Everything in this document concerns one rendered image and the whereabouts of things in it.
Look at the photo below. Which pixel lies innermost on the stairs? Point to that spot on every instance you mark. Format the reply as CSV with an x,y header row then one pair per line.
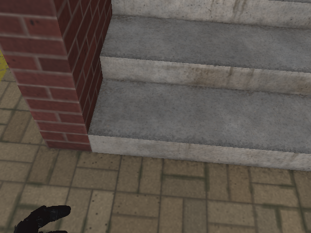
x,y
217,81

